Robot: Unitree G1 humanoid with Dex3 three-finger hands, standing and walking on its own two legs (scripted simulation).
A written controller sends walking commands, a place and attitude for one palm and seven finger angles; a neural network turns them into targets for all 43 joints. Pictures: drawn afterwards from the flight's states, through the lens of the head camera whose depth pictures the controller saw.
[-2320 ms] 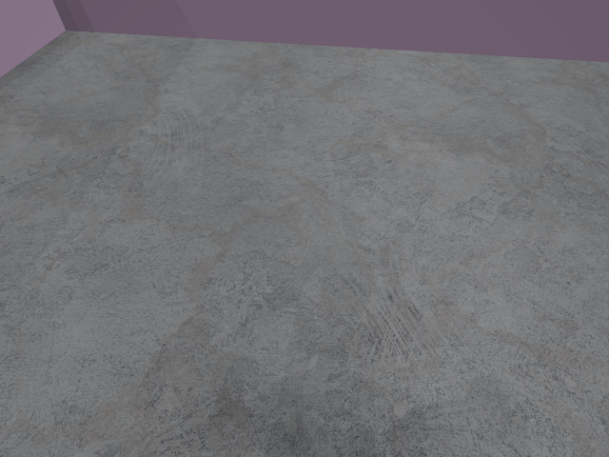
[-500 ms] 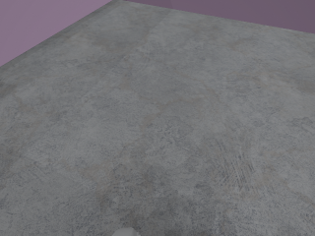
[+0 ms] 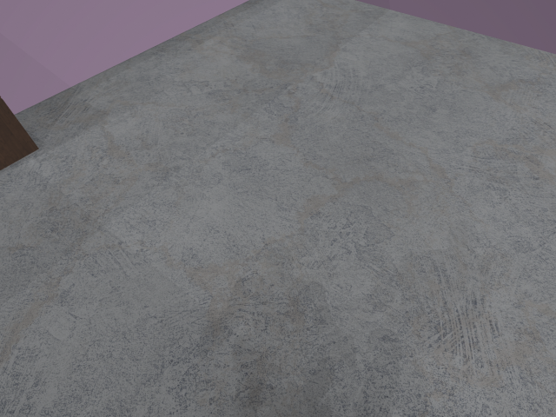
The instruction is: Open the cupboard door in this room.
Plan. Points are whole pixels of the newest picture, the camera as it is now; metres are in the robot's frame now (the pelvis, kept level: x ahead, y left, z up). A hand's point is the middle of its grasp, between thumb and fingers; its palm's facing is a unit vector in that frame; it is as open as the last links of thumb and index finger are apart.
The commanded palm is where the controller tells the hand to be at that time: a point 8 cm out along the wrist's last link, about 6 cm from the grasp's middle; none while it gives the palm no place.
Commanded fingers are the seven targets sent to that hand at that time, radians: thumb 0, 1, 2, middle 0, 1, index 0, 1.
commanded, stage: turn or walk to find it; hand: left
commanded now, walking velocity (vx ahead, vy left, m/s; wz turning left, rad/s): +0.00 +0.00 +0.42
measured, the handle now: out of the picture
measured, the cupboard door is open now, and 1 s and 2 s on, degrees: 0 0 0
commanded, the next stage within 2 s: stand and wait in 1.20 s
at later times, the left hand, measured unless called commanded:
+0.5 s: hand out of the picture -0.04 +0.21 -0.19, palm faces +0.28 -0.94 -0.21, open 7.4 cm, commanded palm none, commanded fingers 0.00 0.90 0.90 -0.20 -0.30 -0.20 -0.30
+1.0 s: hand out of the picture -0.01 +0.22 -0.15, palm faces +0.41 -0.88 -0.26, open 7.4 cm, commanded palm none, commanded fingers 0.00 0.90 0.90 -0.20 -0.30 -0.20 -0.30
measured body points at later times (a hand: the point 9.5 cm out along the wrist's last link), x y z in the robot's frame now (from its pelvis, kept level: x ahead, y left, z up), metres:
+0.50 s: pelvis -0.01 +0.01 -0.01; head +0.01 +0.05 +0.43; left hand -0.05 +0.26 -0.18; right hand +0.14 -0.22 -0.14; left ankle -0.03 +0.11 -0.74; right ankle -0.01 -0.12 -0.73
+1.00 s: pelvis -0.03 -0.01 -0.01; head -0.01 -0.01 +0.44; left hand -0.03 +0.27 -0.13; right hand +0.09 -0.22 -0.16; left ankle -0.03 +0.11 -0.73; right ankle +0.01 -0.12 -0.74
